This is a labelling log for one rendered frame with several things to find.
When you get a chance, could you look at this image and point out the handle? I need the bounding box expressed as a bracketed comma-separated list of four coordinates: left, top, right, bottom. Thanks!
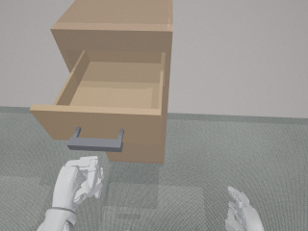
[67, 127, 124, 152]

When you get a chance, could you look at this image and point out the drawer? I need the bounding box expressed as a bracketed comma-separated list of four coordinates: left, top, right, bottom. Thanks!
[29, 50, 165, 145]

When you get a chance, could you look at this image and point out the left robot hand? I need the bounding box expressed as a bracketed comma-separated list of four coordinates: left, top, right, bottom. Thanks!
[52, 156, 105, 212]

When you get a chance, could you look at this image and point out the robot left forearm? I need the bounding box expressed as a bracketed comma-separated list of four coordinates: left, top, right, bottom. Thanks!
[37, 207, 77, 231]

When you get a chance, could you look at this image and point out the cabinet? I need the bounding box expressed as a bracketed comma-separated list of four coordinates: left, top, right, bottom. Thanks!
[50, 0, 173, 165]

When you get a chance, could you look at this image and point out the right robot hand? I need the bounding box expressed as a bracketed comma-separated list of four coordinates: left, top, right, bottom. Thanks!
[225, 186, 265, 231]

